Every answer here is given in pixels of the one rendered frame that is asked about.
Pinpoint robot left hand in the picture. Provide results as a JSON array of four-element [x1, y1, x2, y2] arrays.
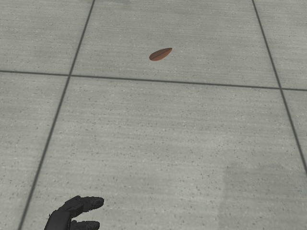
[[44, 195, 105, 230]]

